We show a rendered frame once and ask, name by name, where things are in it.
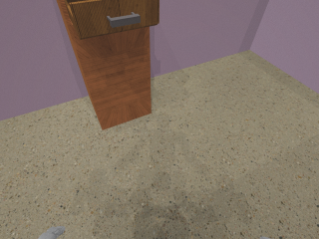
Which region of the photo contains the handle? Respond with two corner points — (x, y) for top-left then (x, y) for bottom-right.
(107, 12), (141, 28)

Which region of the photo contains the robot left hand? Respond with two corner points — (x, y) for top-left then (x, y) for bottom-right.
(38, 226), (66, 239)

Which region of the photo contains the cabinet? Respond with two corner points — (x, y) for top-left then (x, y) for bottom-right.
(56, 0), (152, 130)

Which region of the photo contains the drawer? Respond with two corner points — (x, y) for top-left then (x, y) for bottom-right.
(64, 0), (160, 40)

